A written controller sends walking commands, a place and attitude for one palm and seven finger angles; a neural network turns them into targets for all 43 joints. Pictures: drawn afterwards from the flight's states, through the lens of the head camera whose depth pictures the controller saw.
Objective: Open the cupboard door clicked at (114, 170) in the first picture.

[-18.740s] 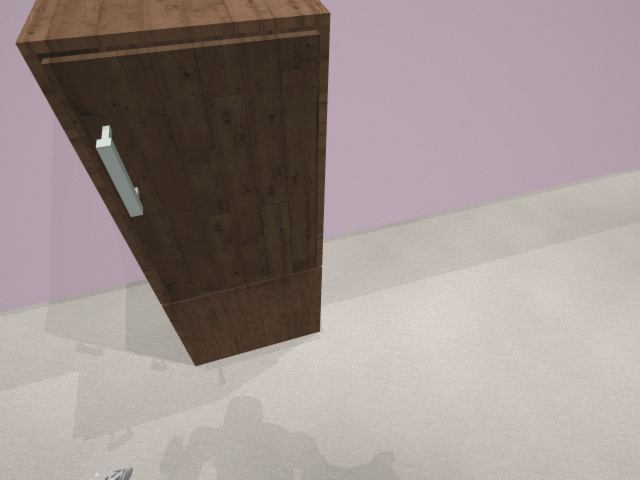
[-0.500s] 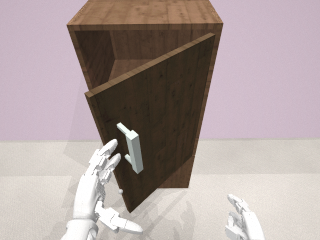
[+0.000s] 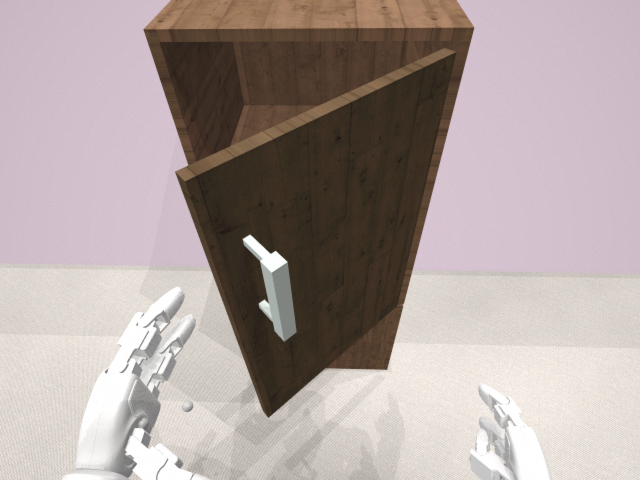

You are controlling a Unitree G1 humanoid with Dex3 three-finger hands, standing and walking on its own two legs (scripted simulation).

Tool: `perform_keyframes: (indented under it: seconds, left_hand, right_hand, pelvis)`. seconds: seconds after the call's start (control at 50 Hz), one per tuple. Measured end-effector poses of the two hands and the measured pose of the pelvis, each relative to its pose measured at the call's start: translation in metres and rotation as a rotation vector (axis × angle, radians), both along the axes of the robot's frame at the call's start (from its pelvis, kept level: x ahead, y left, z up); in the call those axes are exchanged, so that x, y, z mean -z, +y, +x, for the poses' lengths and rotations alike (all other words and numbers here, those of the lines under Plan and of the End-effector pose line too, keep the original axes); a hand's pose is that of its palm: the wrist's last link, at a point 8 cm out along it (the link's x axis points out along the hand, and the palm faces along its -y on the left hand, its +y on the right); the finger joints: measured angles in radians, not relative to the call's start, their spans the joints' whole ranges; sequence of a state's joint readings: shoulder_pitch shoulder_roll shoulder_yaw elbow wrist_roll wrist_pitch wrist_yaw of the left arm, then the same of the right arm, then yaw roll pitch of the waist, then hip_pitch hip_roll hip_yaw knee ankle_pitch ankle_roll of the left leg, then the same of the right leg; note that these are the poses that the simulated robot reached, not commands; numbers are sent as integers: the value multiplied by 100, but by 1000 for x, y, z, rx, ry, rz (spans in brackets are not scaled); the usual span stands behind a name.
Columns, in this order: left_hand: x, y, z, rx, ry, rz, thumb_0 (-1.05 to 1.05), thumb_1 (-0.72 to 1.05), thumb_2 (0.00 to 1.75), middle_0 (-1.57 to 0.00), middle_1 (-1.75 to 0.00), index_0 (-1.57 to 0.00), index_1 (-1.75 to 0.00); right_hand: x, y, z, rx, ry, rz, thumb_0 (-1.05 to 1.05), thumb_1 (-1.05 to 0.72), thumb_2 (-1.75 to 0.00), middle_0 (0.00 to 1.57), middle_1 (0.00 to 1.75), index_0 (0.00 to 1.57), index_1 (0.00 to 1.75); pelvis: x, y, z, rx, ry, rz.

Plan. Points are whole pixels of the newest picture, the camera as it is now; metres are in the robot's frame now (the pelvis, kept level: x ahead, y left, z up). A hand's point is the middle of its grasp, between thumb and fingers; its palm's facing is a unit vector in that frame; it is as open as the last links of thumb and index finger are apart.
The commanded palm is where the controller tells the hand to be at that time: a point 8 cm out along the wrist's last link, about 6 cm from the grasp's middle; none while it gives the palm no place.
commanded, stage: draw the hand back to the body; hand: left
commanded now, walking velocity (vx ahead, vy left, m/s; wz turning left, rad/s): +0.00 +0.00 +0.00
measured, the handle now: (270, 290) +0.31 +0.09 +0.10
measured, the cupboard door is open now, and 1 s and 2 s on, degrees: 44 44 44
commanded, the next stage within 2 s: step back with the hand held close in 1.48 s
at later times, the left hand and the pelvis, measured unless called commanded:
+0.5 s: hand (102, 375) +0.18 +0.21 +0.15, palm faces +0.15 -0.97 -0.21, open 15.8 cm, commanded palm +0.14 +0.26 +0.16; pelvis +0.00 +0.03 +0.02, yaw +0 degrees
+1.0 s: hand (35, 324) +0.21 +0.27 +0.18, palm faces +0.39 -0.84 -0.38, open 10.3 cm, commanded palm +0.16 +0.31 +0.21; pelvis +0.01 +0.03 +0.04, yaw -1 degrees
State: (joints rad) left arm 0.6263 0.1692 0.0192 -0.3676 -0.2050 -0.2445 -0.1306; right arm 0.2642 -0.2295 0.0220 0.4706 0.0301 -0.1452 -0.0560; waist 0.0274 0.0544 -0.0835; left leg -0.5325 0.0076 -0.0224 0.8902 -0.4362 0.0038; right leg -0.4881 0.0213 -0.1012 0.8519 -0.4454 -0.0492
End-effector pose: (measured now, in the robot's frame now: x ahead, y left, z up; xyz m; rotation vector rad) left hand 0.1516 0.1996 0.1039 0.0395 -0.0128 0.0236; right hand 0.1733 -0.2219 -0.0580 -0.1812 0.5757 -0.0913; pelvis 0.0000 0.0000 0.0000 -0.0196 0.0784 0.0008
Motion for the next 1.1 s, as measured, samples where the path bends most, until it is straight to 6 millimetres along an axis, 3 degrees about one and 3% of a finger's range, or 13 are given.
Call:
perform_keyframes:
  seconds: [0.14,0.22,0.42,0.46,0.76,0.86,1.1]
  left_hand:
    - [-20,15,3,-6,-44,9,-2,-50,30,-15,-30,-15,-30]
    - [-21,26,4,-12,-20,7,-2,-50,30,-15,-30,-15,-30]
    - [-37,53,1,-36,-34,27,-2,-47,31,-15,-30,-15,-30]
    - [-45,58,1,-71,-42,111,-2,-44,32,-15,-30,-16,-30]
    - [-74,92,4,-275,-31,321,-1,0,51,-17,-30,-18,-30]
    - [-90,100,7,-315,-77,359,-1,18,59,-18,-30,-18,-30]
    - [-106,112,17,-400,-111,398,0,59,77,-20,-30,-20,-30]
  right_hand:
    - [-7,21,2,-4,-38,25,1,-91,-89,20,30,20,30]
    - [-12,31,4,-19,-44,24,1,-90,-89,20,30,20,30]
    - [-26,45,9,-49,-75,-1,1,-90,-89,20,30,20,30]
    - [-28,47,9,-52,-72,-13,1,-90,-89,20,30,20,30]
    - [-30,53,3,-52,28,-28,1,-90,-89,20,30,20,30]
    - [-29,48,6,-47,48,-26,1,-90,-89,20,30,20,30]
    - [-33,25,18,-23,69,-44,1,-90,-89,20,30,20,30]
  pelvis:
    - [-4,12,1,6,-16,-5]
    - [-6,18,1,6,-27,-9]
    - [-11,29,1,-1,-54,-21]
    - [-14,31,1,1,-69,-21]
    - [-37,37,7,17,-139,-4]
    - [-41,35,11,20,-151,1]
    - [-45,21,18,25,-163,5]
